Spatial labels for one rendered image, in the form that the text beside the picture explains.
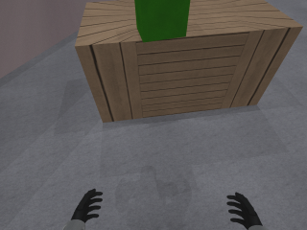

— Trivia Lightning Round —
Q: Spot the pedestal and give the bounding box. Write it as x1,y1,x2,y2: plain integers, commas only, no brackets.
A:
75,0,303,123

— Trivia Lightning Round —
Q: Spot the left robot hand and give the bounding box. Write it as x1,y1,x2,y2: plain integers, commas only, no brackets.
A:
71,189,103,223

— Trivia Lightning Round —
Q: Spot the left robot forearm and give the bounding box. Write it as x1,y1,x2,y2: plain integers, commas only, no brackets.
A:
62,219,85,230

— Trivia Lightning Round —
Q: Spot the carton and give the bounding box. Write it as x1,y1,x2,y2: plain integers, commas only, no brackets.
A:
134,0,191,43

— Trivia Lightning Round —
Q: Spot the right robot hand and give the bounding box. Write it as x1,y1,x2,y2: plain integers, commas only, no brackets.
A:
226,192,263,230

